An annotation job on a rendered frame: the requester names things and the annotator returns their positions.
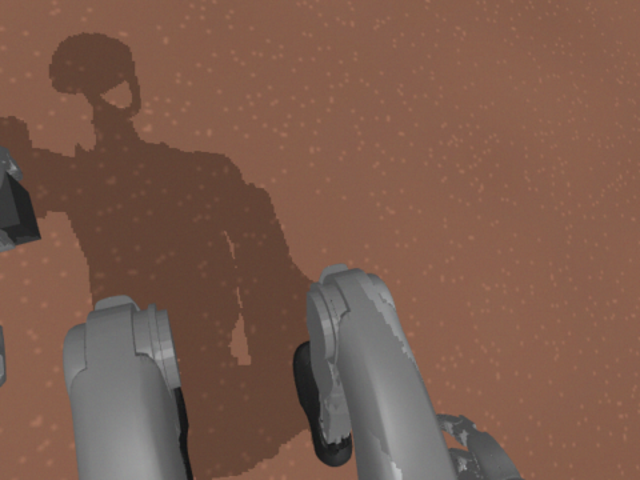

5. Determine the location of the right robot foot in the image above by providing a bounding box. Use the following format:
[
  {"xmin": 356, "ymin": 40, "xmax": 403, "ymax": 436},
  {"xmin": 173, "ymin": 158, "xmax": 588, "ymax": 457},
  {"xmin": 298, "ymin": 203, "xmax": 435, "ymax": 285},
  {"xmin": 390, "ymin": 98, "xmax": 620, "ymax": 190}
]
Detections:
[{"xmin": 293, "ymin": 341, "xmax": 352, "ymax": 467}]

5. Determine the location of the left robot foot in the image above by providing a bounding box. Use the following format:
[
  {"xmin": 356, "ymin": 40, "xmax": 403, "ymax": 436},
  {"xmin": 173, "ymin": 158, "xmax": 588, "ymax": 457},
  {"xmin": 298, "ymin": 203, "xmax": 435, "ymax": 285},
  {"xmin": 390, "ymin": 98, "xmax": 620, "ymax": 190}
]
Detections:
[{"xmin": 174, "ymin": 387, "xmax": 194, "ymax": 480}]

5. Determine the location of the cube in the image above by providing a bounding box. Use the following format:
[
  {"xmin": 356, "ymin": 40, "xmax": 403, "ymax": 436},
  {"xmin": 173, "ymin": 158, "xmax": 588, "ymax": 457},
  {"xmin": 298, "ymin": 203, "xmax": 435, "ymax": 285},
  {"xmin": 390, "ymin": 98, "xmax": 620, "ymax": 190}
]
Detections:
[{"xmin": 0, "ymin": 171, "xmax": 41, "ymax": 246}]

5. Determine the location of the left robot hand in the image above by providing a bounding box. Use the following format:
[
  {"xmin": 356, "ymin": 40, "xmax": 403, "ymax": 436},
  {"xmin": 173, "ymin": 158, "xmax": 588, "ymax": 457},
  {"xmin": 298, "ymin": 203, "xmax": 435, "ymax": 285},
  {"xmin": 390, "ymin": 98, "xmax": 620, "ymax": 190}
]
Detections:
[{"xmin": 0, "ymin": 146, "xmax": 23, "ymax": 252}]

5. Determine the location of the right robot hand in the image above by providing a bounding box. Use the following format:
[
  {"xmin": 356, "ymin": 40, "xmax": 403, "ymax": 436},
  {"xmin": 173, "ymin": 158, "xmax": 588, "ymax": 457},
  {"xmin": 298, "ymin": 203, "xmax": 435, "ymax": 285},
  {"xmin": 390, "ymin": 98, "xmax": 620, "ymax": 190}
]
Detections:
[{"xmin": 436, "ymin": 414, "xmax": 522, "ymax": 480}]

